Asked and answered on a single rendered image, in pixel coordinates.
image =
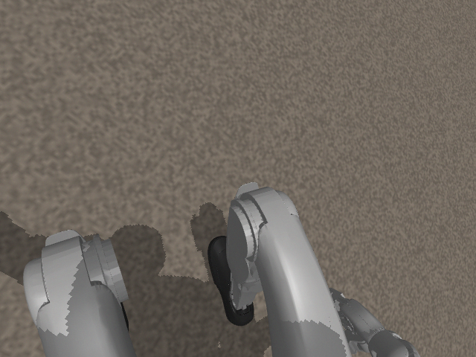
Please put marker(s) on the right robot arm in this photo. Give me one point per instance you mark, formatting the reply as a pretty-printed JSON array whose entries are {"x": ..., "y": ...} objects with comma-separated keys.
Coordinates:
[{"x": 387, "y": 343}]

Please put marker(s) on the right robot foot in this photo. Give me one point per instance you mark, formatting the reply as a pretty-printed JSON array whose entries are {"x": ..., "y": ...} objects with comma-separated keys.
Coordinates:
[{"x": 221, "y": 274}]

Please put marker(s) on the right robot hand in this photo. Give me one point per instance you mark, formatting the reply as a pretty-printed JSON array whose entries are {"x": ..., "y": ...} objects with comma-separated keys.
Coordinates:
[{"x": 359, "y": 323}]

